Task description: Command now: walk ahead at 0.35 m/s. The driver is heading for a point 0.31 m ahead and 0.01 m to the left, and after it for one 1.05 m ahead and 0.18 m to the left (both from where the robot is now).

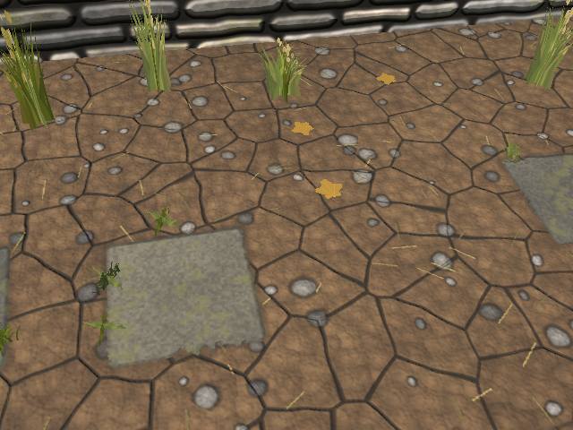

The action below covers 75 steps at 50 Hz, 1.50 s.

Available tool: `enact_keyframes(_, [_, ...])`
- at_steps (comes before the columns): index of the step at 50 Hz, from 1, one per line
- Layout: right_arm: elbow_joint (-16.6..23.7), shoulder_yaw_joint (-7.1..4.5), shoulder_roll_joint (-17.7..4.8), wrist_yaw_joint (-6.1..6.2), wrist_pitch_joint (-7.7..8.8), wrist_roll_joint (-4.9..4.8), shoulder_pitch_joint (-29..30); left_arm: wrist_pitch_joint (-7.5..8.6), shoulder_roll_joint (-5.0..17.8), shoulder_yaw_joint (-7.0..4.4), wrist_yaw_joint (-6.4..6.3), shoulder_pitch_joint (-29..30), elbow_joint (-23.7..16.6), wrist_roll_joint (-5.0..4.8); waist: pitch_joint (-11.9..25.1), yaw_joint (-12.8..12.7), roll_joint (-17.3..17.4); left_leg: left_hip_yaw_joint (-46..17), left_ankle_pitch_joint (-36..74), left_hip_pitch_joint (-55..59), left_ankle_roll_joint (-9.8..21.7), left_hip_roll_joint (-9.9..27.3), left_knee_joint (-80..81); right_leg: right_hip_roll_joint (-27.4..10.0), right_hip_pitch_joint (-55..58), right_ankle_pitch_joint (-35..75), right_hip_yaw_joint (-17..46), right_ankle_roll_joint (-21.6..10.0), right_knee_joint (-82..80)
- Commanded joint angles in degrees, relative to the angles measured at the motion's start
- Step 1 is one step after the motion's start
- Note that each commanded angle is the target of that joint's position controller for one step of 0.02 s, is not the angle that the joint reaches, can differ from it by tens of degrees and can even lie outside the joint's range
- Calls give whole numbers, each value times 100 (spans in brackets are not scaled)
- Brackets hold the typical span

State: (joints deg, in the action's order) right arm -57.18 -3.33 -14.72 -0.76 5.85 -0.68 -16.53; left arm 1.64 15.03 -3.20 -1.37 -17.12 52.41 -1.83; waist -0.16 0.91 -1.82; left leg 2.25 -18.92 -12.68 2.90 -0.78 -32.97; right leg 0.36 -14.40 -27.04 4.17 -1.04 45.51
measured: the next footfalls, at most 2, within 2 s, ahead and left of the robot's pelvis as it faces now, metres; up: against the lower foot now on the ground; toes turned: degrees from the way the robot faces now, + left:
right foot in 0.42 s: +0.38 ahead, -0.13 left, +0.00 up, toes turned -1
left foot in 0.92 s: +0.37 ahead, +0.11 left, +0.00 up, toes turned +16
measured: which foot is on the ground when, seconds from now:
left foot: down 0.00-0.42, up 0.44-0.90, down 0.92-1.00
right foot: up 0.00-0.40, down 0.42-0.92, up 0.94-1.00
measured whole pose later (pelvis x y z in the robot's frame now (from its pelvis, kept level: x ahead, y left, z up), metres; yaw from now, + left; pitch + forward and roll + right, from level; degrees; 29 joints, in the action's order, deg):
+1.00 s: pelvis +0.33 +0.00 +0.00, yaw +16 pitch +2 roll -2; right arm -41.5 -4.7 -16.8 0.1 -0.5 0.5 -9.4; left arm -0.2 18.2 -4.1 -1.5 -4.1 50.6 0.1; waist -3.6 0.2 -1.4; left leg 0.4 -14.2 -20.2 2.9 0.3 -32.0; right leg -1.9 -23.9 -29.9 -4.6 2.1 54.8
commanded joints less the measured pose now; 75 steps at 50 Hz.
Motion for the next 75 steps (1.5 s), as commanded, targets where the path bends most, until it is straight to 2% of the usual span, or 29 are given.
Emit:
enact_keyframes(1, [72, -103, -780, -29, 136, 43, -705, 361, 578, -106, 52, 813, -721, -116, -671, 262, 937, -3532, -1120, 1838, 1151, 2083, 2316, -273, -3375, 165, 223, -218, 1956])
enact_keyframes(4, [141, 12, -533, -35, 79, 49, -580, 401, 560, -165, 132, 1010, -655, 38, -565, 204, 743, -2103, 567, 1771, 677, 1527, 2443, -644, -3178, 1365, -74, -249, 1420])
enact_keyframes(7, [48, 40, -554, 46, -8, 64, -948, 348, 293, -113, 213, 1282, -736, 90, -426, 272, 735, -1327, 2159, 1793, 700, 1295, 2448, -575, -3042, 1873, -403, -22, 792])
enact_keyframes(11, [80, 27, -757, 158, -74, 72, -1020, 351, 93, 11, 277, 2158, -1045, 49, -651, 433, 706, -809, 2119, 1154, 662, 1122, 2721, -363, -2410, 2762, -659, 131, -736])
enact_keyframes(17, [-20, -41, -832, 186, -137, -12, -1151, 422, 355, 0, 431, 2607, -1284, 26, -811, 236, 748, -621, 3215, 1690, 584, 1492, 2359, -191, -1943, 2787, -605, -212, -1643])
enact_keyframes(20, [107, -74, -932, 208, -259, 63, -890, 447, 864, -260, 372, 802, -747, 111, 516, -747, 947, -316, 5923, 1550, 141, 1103, 113, 234, 544, 3257, -839, -596, -1815])
enact_keyframes(21, [270, -7, -765, 209, -251, 153, -925, 425, 1186, -326, 298, -125, -515, 243, 1337, -989, 466, -291, 4212, 194, -70, 808, -1443, -730, 2482, 4691, 108, -920, -1341])
enact_keyframes(22, [196, 230, 75, 139, -176, 150, -1964, 379, 1526, -333, 310, -357, -388, 327, 2508, -438, -1281, -352, -1393, -1683, -445, -359, -3857, -2557, 4366, 5719, 2694, -2152, -1559])
enact_keyframes(23, [-24, 80, -483, 115, -92, -28, -1855, 325, 1044, -242, 316, -345, -408, 243, 2771, -691, -721, -1317, -1878, -1759, -418, -312, -4618, -2460, 3849, 5314, 3029, -2124, -2014])
enact_keyframes(24, [224, -12, -721, 118, -71, -195, -1183, 314, 828, -155, 289, 349, -503, 176, 1629, -546, -602, -1103, -1605, -2166, -383, 28, -4609, -2234, 2866, 5219, 1937, -1832, -2186])
enact_keyframes(25, [328, -14, -705, 181, -91, -180, -757, 340, 602, -85, 273, 804, -541, 166, 1019, -380, -122, -857, -1200, -2103, -396, 317, -4267, -1956, 1940, 5259, 1259, -1578, -2401])
enact_keyframes(27, [338, -91, -570, 284, -281, -70, -746, 421, 390, -15, 290, 1211, -459, 277, 561, 13, -73, -803, -756, -1361, -430, 607, -3733, -1610, 550, 5162, 439, -1328, -2848])
enact_keyframes(31, [669, -127, -365, 368, -608, -15, -641, 437, 633, -73, 208, 1510, -329, 382, 312, 283, -354, -600, -346, -1067, -529, 630, -2936, -1578, -419, 4649, -252, -1458, -3330])
enact_keyframes(36, [1165, -161, -495, 267, -710, -1, 163, 209, 914, -162, -53, 1462, -296, 279, 258, 66, -281, -417, 596, -1261, -523, 773, -1811, -1628, -153, 2877, -591, -1371, -3602])
enact_keyframes(41, [1571, -200, -588, 110, -730, -12, 732, -50, 1125, -233, -110, 1168, -275, 180, 209, -149, -209, -113, 186, -1375, -440, 619, -1012, -1864, 649, 2753, -663, -1244, -3192])
enact_keyframes(45, [1682, -286, -694, 3, -716, 1, 508, -211, 1105, -267, -121, 980, -258, 33, 345, 55, -175, 127, 1015, -471, -54, 271, 606, -1687, 823, 2920, -982, -614, -2038])
enact_keyframes(46, [1655, -441, -1152, 72, -708, 10, 222, -208, 888, -221, -89, 694, -215, 129, 530, 45, 559, -558, 2588, 339, 226, 611, 1040, -1241, 308, 2340, -1376, -171, -987])
enact_keyframes(47, [1758, -586, -1849, 190, -731, 75, 63, -146, 539, -113, -16, 909, -514, 381, 596, -104, 2207, -2523, 5164, 1410, 1121, 1978, 902, -335, -1574, -441, -1716, 382, 783])
enact_keyframes(48, [1811, -501, -1638, 139, -624, 217, -164, -89, 658, -135, -1, 1422, -673, 343, 1072, 269, 1697, -3181, 5175, 1551, 1916, 2384, 1050, 88, -2250, -1391, -639, 450, 1918])
enact_keyframes(50, [1888, -464, -1389, 136, -453, 113, 296, -91, 832, -206, -1, 1462, -639, 104, 882, 48, 840, -2238, 4610, 1465, 1416, 1775, 1034, -170, -2579, -509, -145, 315, 2303])
enact_keyframes(51, [1960, -424, -1234, 167, -455, 13, 547, -110, 876, -229, -49, 1420, -564, 145, 799, -35, 625, -2058, 4231, 1309, 1181, 1613, 1062, -260, -2587, -158, -82, 320, 2110])
enact_keyframes(62, [2095, -332, -1173, 282, -642, 101, 758, -170, 710, -175, -6, 1386, -531, 127, 679, -4, 1070, -1921, 2897, 256, 1053, 1216, 1181, -67, -954, 761, -198, 548, -80])
enact_keyframes(67, [1905, -186, -962, 230, -633, 53, 658, 44, 623, -146, 186, 1125, -450, 89, 240, -128, 1068, -2303, -1274, -508, 782, 913, 1391, 82, 138, 1119, -628, 125, -1735])
enact_keyframes(68, [1874, -127, -819, 230, -597, 86, 602, 111, 648, -154, 198, 868, -347, 114, 209, -233, 927, -2277, -1484, -740, 609, 700, 1181, -23, 575, 1077, -495, -3, -2053])
enact_keyframes(69, [1927, -37, -537, 228, -543, 107, 710, 180, 902, -199, 178, 337, -227, 183, 264, -389, 348, -1884, -1466, -1280, 320, 329, 174, -836, 1143, 667, 450, -300, -2459])
enact_keyframes(70, [2178, -5, -360, 218, -445, 56, 758, 206, 1562, -335, 170, -132, -55, 223, 200, -309, -883, -698, -1457, -2399, -42, -525, -1239, -1846, 1556, -229, 2195, -1036, -3108])
enact_keyframes(71, [2338, -134, -852, 263, -349, -39, 1229, 275, 1554, -353, 198, -86, -92, 326, -382, -536, -998, -967, -1727, -3145, -150, -371, -2095, -2420, 1165, -392, 3353, -1660, -3569])
enact_keyframes(72, [2261, -238, -1106, 283, -315, -92, 1158, 330, 1233, -267, 159, 252, -200, 309, -607, -362, -644, -1212, -1311, -3230, -163, -148, -2509, -2259, 1070, 97, 2882, -1567, -3436])
enact_keyframes(75, [2027, -227, -830, 248, -365, 91, 873, 297, 758, -107, 61, 648, -277, 146, -306, -171, -667, -849, -312, -2781, -446, 195, -2326, -1554, 1233, 2761, 1275, -1025, -3199])
Keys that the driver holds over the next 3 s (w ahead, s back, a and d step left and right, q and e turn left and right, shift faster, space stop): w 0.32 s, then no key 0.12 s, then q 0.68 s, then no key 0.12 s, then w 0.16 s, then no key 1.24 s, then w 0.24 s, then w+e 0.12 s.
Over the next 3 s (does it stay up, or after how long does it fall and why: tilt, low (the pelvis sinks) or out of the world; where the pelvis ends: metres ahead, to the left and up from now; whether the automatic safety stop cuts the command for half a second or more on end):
stays up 0.49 0.08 0.01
